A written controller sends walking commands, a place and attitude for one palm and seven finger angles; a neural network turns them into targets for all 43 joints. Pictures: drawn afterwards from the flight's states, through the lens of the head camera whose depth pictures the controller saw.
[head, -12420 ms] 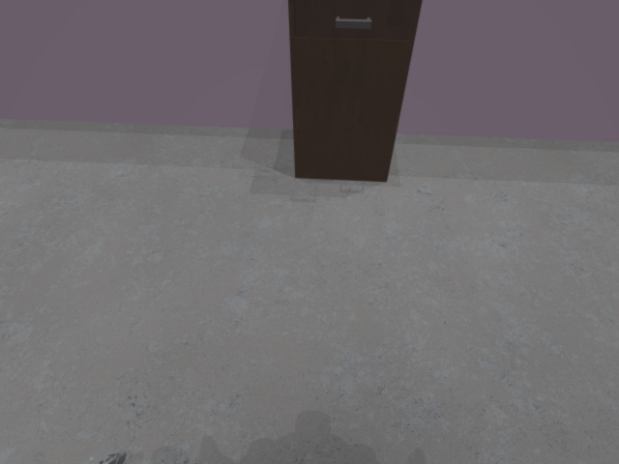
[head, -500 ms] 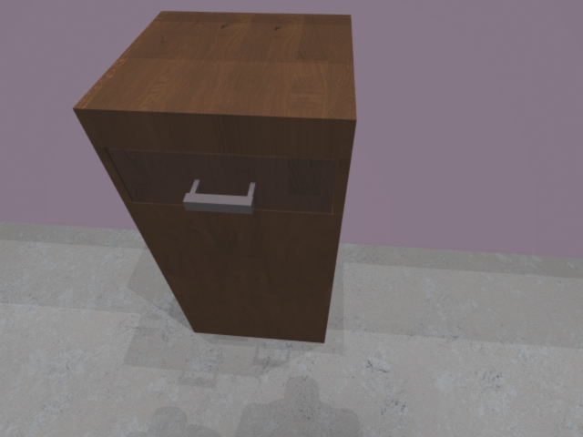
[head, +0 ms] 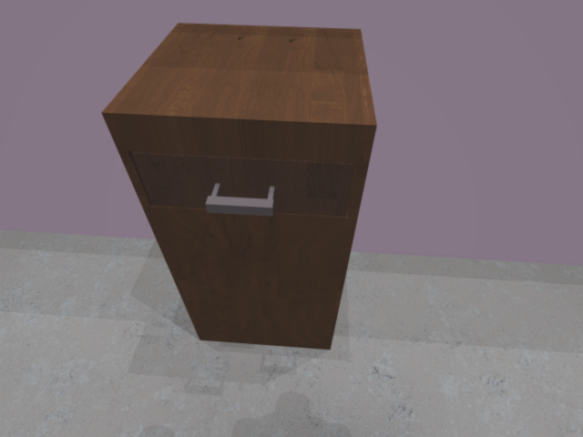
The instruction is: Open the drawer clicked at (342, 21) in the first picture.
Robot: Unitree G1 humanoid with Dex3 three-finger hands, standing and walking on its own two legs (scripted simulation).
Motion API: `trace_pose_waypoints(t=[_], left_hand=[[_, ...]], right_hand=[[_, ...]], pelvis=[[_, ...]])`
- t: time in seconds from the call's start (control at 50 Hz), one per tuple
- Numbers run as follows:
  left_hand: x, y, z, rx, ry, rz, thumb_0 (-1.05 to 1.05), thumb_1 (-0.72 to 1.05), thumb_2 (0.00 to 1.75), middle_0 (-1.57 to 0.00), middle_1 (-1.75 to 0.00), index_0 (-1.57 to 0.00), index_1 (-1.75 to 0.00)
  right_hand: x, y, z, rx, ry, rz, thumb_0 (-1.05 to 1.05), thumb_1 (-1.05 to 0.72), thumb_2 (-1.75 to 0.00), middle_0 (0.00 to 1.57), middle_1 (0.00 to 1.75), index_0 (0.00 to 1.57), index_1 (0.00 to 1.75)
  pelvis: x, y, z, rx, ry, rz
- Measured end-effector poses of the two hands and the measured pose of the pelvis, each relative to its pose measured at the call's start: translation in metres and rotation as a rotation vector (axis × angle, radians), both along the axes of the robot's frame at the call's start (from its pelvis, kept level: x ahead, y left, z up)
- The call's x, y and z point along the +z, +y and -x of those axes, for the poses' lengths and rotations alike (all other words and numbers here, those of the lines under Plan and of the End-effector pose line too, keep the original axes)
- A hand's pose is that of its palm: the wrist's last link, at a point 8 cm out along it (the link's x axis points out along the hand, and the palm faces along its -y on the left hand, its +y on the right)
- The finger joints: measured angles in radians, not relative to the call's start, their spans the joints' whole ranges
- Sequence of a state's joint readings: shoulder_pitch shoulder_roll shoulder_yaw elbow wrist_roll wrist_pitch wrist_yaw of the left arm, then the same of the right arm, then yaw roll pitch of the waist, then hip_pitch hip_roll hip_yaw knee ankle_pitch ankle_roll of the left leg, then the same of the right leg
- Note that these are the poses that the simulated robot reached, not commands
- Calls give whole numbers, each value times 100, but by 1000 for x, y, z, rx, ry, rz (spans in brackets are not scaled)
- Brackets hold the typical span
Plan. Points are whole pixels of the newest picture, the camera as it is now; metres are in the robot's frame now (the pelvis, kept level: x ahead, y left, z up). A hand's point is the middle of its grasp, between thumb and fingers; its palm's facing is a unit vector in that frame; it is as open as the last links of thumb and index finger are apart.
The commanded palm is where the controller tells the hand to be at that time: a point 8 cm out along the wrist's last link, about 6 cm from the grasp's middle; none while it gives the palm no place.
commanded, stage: come to a stop and stand still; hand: left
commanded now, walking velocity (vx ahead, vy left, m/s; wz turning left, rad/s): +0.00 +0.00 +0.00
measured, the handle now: (242, 198) +0.54 +0.12 +0.00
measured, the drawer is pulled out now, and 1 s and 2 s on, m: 0.00 0.00 0.00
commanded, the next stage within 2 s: look again from close up in 1.50 s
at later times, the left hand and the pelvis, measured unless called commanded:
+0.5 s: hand out of the picture +0.03 +0.17 -0.17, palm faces +0.00 -0.98 -0.18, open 7.4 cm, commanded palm none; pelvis +0.03 +0.01 +0.01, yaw -1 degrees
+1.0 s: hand out of the picture +0.09 +0.15 -0.16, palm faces +0.02 -0.97 -0.23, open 7.3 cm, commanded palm none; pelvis +0.06 -0.04 +0.01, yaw +0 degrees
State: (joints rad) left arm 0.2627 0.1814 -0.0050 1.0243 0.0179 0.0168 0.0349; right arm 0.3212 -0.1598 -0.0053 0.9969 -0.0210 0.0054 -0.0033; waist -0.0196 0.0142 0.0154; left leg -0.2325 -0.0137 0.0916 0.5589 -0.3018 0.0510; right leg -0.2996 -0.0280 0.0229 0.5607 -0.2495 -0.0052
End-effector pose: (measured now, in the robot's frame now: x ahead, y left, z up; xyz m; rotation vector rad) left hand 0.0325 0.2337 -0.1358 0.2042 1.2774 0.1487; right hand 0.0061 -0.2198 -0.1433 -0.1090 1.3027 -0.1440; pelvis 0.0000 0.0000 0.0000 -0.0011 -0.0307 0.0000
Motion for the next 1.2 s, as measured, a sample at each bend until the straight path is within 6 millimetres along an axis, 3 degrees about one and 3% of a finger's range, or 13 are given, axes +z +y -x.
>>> trace_pose_waypoints(t=[0.16, 0.36, 0.52, 0.88, 1.04, 1.2], left_hand=[[8, 23, 9, 13, 25, -21, 0, 91, 90, -20, -30, -20, -30], [3, 9, 22, 33, 140, 23, 0, 91, 90, -20, -30, -20, -30], [-1, -12, 4, 37, 147, 48, 0, 91, 90, -20, -30, -20, -30], [5, -30, -43, 32, 71, 7, 0, 92, 90, -20, -30, -20, -30], [6, -42, -50, 37, 54, 5, 0, 92, 90, -20, -30, -20, -30], [6, -52, -44, 49, 60, 8, 0, 92, 90, -20, -30, -20, -30]], right_hand=[[-2, 18, -4, 36, 14, -15, 1, -92, -90, 20, 30, 20, 30], [3, 13, -26, 46, 29, 9, 1, -91, -90, 20, 30, 20, 30], [3, 3, -42, 44, 44, 20, 0, -91, -90, 20, 30, 20, 30], [0, -25, -56, 35, 82, 5, 0, -91, -90, 20, 30, 20, 30], [-1, -36, -57, 33, 91, 0, 0, -91, -90, 20, 30, 20, 30], [0, -44, -55, 34, 99, -2, 0, -91, -90, 20, 30, 20, 30]], pelvis=[[2, 17, -6, -6, 6, -11], [6, 17, -22, -11, 21, -15], [7, 7, -36, -8, 19, -15], [8, -26, -57, 4, 26, -13], [8, -38, -60, 7, 27, -12], [9, -48, -60, 12, 25, -12]])
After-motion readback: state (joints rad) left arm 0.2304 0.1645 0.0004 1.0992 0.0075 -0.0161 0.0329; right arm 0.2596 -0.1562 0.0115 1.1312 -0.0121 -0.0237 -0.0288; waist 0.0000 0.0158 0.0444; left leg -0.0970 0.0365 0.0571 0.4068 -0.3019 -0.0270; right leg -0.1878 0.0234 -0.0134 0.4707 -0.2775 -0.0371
